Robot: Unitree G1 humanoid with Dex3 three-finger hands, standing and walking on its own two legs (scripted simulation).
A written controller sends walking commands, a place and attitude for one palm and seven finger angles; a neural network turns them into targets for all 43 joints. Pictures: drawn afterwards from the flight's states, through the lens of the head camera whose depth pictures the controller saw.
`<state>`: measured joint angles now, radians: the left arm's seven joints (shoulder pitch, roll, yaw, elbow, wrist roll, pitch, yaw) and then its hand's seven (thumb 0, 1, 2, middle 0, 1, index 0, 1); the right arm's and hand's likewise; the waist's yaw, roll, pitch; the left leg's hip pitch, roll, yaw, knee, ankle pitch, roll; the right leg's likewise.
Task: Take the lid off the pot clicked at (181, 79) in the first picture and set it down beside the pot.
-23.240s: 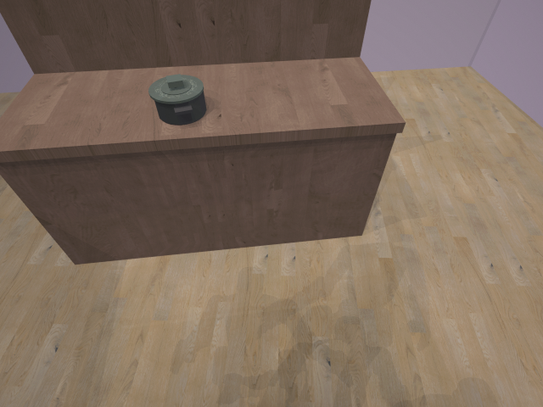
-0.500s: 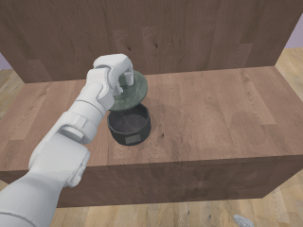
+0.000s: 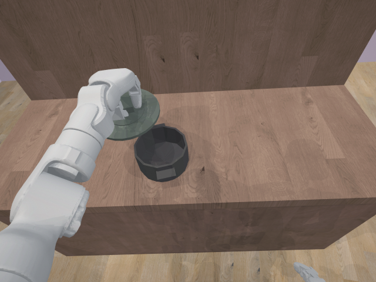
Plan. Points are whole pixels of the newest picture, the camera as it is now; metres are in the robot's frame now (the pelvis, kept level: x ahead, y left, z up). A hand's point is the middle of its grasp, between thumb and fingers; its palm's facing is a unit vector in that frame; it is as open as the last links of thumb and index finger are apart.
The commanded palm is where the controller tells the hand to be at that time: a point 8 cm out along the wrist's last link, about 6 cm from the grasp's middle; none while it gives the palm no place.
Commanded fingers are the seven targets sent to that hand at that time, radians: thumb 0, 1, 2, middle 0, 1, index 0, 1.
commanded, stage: move the lid sideways beside the pot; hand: left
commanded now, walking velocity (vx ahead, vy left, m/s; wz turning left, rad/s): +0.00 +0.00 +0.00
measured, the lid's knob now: (123, 105) +0.49 +0.15 +0.12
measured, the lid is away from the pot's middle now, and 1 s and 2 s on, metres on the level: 0.07 0.19 0.24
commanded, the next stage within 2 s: lower the lid onto the table in 1.52 s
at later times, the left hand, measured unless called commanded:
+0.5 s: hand (88, 110) +0.45 +0.22 +0.14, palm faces -0.33 -0.03 -0.94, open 6.2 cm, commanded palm +0.45 +0.22 +0.21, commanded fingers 0.00 0.64 1.02 -0.71 -1.05 -0.92 -1.14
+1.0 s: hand (67, 110) +0.46 +0.27 +0.14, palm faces -0.35 -0.04 -0.94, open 6.2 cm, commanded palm +0.46 +0.27 +0.21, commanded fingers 0.00 0.64 1.02 -0.71 -1.05 -0.92 -1.14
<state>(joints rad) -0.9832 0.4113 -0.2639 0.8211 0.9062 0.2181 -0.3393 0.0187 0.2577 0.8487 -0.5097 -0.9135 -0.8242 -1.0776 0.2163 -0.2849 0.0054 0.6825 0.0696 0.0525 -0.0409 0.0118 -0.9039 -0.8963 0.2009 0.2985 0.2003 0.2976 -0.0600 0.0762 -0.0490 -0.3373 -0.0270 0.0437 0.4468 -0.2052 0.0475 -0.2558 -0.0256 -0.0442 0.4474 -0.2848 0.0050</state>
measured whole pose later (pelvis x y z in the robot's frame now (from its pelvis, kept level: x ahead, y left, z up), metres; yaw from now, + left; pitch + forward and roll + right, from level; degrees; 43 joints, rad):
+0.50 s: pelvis -0.01 +0.01 +0.00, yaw +0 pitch +6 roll -1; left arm -0.98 0.55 -0.21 0.84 0.92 0.11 -0.39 0.02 0.26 0.85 -0.51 -0.91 -0.82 -1.08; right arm 0.24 -0.29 0.01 0.67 0.08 0.08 -0.05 0.01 -0.90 -0.90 0.20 0.30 0.20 0.30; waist -0.07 0.06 -0.03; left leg -0.36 -0.03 0.04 0.45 -0.19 0.06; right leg -0.27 -0.03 -0.05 0.43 -0.26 0.02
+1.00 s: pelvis -0.01 +0.02 +0.00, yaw +0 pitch +8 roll -1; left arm -0.99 0.65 -0.12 0.91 0.95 0.02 -0.41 0.01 0.26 0.85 -0.51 -0.91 -0.82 -1.08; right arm 0.27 -0.29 0.00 0.68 0.07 0.10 -0.06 0.01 -0.90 -0.90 0.20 0.30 0.20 0.30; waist -0.08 0.06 -0.03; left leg -0.40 -0.04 0.05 0.46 -0.20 0.08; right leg -0.29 -0.04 -0.04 0.40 -0.24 0.03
